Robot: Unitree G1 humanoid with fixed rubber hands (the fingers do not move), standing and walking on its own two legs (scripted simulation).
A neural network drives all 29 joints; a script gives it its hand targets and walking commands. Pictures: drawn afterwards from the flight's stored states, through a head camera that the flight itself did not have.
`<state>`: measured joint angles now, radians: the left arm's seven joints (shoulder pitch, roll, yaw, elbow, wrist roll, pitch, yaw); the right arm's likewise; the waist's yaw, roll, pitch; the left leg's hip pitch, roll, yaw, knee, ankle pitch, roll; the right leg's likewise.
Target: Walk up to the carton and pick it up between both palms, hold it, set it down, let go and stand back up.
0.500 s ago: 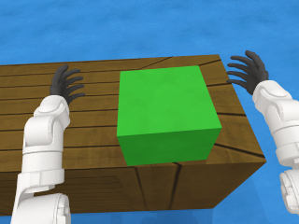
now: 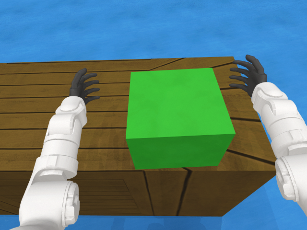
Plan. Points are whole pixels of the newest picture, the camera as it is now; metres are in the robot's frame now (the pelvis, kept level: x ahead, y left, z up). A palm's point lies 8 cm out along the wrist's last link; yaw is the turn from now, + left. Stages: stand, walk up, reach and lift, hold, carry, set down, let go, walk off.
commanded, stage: reach and lift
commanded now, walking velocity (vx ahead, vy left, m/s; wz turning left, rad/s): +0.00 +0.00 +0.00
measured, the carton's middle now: (173, 118) +0.43 -0.01 +0.02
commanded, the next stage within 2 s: none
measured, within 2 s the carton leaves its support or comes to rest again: neither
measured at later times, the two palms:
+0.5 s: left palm (94, 115) +0.41 +0.22 +0.06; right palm (242, 104) +0.45 -0.20 +0.06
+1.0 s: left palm (111, 116) +0.41 +0.17 +0.05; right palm (232, 107) +0.44 -0.18 +0.05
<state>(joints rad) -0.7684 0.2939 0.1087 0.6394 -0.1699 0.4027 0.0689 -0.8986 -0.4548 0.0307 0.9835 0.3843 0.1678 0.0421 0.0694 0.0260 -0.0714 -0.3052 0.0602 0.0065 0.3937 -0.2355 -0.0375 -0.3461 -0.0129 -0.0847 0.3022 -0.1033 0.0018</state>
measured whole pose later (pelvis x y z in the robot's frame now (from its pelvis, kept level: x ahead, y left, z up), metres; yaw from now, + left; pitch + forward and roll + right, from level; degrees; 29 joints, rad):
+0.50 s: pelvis -0.01 +0.00 -0.02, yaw -1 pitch +19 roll -1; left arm -0.87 0.23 0.00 1.16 -0.27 -0.16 0.08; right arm -0.94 -0.40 0.14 1.26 0.41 -0.20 0.02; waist 0.11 0.05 -0.20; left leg -0.62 0.06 0.01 0.55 -0.27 -0.04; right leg -0.66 -0.02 -0.08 0.45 -0.13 0.00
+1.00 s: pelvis -0.02 -0.01 -0.02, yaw -1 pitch +20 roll -1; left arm -0.90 0.12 0.08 1.21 -0.19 -0.23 0.11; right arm -0.96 -0.29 0.06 1.26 0.32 -0.20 -0.04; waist 0.09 0.05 -0.21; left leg -0.65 0.06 0.01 0.54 -0.25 -0.04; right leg -0.70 -0.02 -0.07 0.46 -0.12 -0.01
